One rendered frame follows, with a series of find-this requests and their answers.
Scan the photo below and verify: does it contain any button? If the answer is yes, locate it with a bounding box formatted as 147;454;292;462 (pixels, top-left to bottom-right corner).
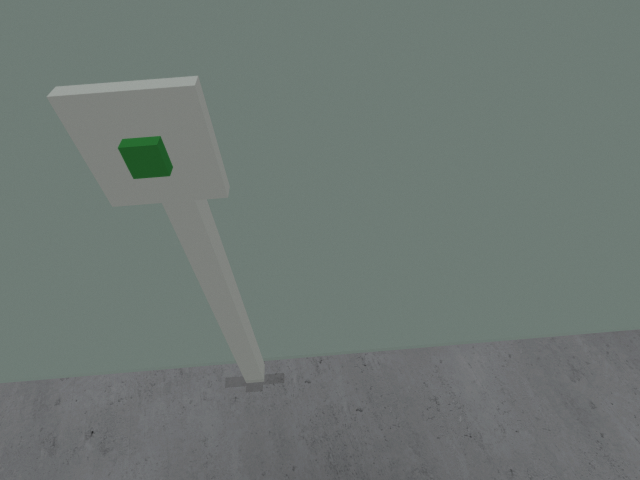
118;136;173;179

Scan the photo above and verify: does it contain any panel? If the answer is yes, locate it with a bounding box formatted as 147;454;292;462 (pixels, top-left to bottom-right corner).
47;76;265;383

